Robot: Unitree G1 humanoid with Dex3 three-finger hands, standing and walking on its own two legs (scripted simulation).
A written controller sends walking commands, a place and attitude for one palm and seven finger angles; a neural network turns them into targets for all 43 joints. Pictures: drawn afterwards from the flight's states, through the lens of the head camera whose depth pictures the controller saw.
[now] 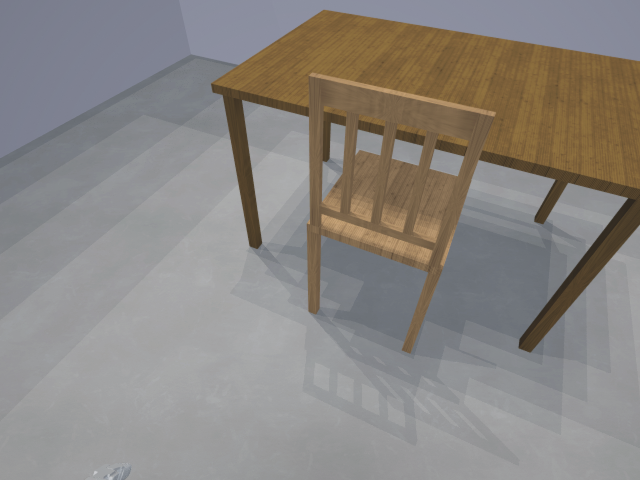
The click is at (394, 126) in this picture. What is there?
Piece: chair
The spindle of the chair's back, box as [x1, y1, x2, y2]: [371, 121, 397, 224]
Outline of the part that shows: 388,121 385,121 371,216 371,222 377,224 381,216 397,124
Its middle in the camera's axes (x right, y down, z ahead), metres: +0.14 -0.14 +0.90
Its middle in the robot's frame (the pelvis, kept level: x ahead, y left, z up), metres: +0.78 -0.11 -0.07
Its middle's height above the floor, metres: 0.69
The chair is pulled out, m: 0.00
